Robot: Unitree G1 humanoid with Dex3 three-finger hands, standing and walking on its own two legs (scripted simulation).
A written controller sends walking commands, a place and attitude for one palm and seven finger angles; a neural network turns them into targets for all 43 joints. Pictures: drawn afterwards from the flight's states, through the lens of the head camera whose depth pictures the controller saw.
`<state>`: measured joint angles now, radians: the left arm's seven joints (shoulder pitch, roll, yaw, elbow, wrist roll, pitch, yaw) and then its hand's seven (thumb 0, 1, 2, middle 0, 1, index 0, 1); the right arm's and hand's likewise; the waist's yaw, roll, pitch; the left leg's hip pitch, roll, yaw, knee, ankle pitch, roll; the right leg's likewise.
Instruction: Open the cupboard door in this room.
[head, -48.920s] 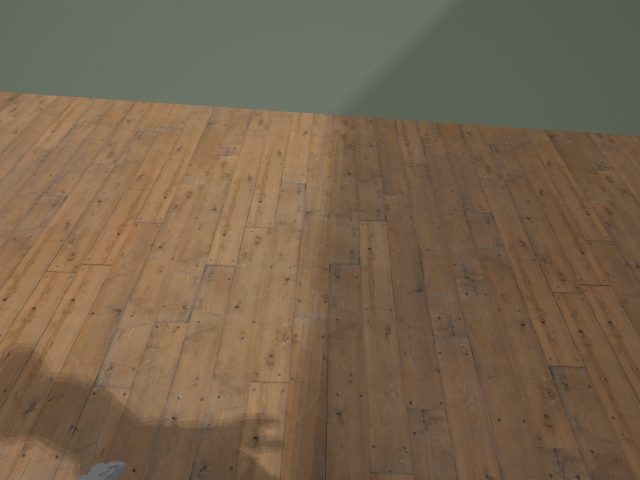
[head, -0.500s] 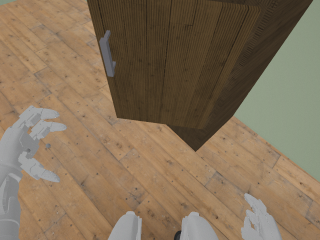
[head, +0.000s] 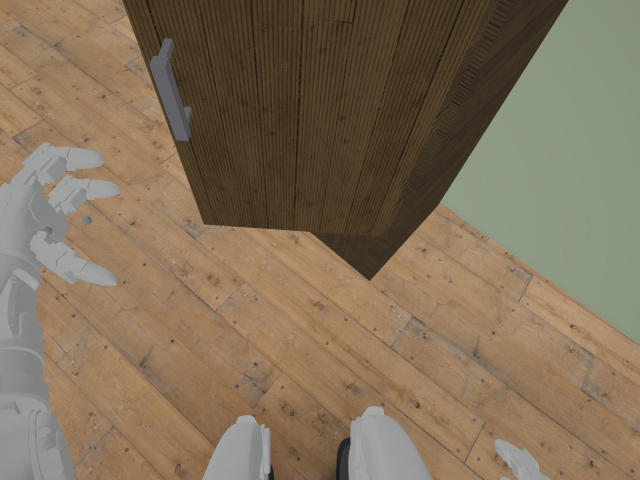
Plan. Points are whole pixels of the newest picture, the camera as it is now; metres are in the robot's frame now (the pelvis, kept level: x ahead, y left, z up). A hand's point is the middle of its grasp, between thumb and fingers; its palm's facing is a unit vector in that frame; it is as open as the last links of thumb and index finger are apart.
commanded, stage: move the hooked fingers beside the handle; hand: left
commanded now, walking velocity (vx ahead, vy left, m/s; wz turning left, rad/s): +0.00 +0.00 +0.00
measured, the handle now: (175, 92) +0.62 +0.21 +0.05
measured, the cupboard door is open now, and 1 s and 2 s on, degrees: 40 40 40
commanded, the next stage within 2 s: none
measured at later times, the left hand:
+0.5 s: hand (106, 157) +0.49 +0.28 +0.05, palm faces -0.04 -1.00 -0.03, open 14.0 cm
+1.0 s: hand (121, 109) +0.58 +0.28 +0.04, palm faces -0.04 -1.00 -0.04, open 14.0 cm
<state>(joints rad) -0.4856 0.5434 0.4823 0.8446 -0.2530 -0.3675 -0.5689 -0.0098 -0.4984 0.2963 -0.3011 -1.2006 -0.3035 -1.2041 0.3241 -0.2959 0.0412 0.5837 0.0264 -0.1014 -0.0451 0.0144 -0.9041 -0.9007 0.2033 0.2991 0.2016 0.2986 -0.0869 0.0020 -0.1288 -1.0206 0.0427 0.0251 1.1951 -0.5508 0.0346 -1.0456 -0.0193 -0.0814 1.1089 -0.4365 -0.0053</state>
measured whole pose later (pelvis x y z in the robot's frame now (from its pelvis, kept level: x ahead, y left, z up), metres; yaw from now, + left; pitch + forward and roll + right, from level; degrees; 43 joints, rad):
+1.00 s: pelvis +0.00 +0.01 -0.04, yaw -3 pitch +34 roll -8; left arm -1.23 0.99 0.53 1.31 0.02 -0.26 -0.51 -0.01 -0.50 0.30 -0.30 -1.20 -0.30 -1.20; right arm 0.38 -0.30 0.13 0.56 -0.02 0.08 -0.03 0.01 -0.90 -0.90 0.20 0.30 0.20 0.30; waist -0.30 0.04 -0.09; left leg -1.37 0.07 -0.02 1.36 -0.59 0.05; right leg -1.35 0.00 -0.12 1.20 -0.43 0.01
